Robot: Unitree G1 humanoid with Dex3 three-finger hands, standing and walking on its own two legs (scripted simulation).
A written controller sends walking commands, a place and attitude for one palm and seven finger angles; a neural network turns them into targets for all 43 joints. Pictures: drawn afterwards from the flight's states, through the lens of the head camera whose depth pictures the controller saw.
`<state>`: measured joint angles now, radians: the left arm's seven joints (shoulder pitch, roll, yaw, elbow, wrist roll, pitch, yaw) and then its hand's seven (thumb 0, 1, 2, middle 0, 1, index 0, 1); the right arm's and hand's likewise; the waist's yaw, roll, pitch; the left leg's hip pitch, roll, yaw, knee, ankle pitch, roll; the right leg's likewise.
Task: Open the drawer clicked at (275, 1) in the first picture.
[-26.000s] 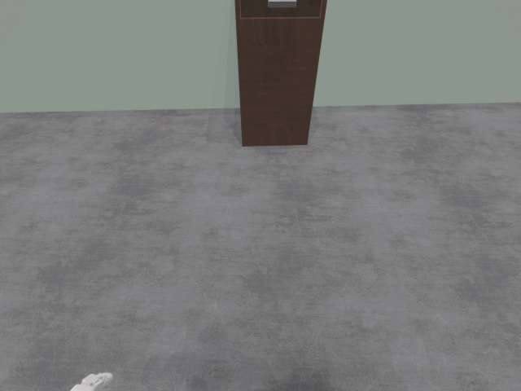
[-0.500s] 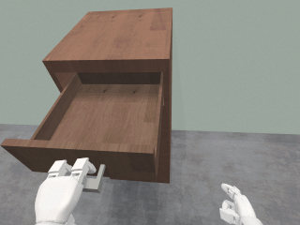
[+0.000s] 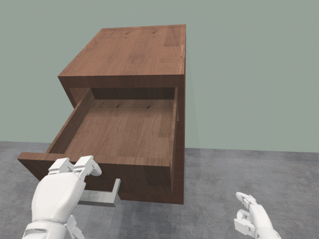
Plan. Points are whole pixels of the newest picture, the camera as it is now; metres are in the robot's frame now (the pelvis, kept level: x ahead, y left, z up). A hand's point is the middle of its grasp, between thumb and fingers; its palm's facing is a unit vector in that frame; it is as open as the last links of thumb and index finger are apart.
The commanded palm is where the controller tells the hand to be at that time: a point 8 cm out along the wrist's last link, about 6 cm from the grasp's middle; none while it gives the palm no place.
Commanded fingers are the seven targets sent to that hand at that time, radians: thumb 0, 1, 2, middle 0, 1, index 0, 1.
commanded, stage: lift the hand off the handle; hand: left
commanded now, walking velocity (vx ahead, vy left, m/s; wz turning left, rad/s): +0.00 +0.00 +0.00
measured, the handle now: (94, 189) +0.21 +0.20 +0.05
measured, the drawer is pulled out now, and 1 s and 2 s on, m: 0.29 0.29 0.29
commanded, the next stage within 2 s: draw the hand back to the body in 0.76 s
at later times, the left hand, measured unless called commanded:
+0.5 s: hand (62, 173) +0.18 +0.21 +0.17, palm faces +0.20 -0.15 -0.97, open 13.8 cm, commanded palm +0.12 +0.21 +0.23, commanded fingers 0.00 -0.50 0.30 -0.30 -1.20 -0.30 -1.20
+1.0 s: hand (65, 163) +0.19 +0.20 +0.19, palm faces +0.18 -0.11 -0.98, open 13.9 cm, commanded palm +0.14 +0.21 +0.25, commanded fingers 0.00 -0.50 0.30 -0.30 -1.20 -0.30 -1.20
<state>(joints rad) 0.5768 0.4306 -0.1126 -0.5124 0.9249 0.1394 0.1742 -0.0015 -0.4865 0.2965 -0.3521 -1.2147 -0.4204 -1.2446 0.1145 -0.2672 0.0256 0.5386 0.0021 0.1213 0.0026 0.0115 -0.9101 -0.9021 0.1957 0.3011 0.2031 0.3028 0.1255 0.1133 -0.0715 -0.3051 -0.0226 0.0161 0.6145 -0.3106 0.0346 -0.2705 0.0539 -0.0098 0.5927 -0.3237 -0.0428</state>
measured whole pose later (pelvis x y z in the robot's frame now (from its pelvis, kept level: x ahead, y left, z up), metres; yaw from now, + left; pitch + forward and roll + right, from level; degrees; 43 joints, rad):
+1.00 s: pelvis -0.02 +0.00 +0.01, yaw +0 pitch -5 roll +0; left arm 0.27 0.56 -0.01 -0.62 0.80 0.24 -0.11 0.00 -0.49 0.30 -0.32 -1.20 -0.32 -1.20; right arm 0.05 -0.26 0.08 0.56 0.05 0.14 0.03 0.01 -0.91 -0.90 0.20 0.30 0.20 0.30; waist 0.11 0.14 -0.01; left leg -0.18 -0.03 0.01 0.47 -0.21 0.03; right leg -0.15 0.05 -0.01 0.46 -0.24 -0.05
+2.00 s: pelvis +0.03 -0.01 +0.01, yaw +2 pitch -2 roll +0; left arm 0.51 0.37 0.34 -0.63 -0.10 -0.13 0.09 0.00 0.14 0.57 -0.26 -0.78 -0.26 -0.78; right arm 0.19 -0.22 0.02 0.63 0.02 -0.08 -0.06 0.01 -0.91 -0.90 0.20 0.30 0.20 0.30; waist 0.04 0.07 0.00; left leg -0.14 -0.03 -0.02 0.46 -0.27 0.02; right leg -0.09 0.05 -0.04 0.42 -0.29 -0.05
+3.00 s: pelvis -0.02 +0.01 +0.01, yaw +3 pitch +2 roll -1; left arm 0.62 0.50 0.49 -0.76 -0.07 -0.20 0.11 0.02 0.89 0.89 -0.21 -0.30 -0.21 -0.30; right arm 0.20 -0.23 -0.02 0.56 0.04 -0.02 -0.06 0.01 -0.91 -0.90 0.20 0.30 0.20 0.30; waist 0.00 0.00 0.02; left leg -0.34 -0.05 -0.03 0.51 -0.20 0.05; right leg -0.29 0.02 -0.06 0.48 -0.23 -0.03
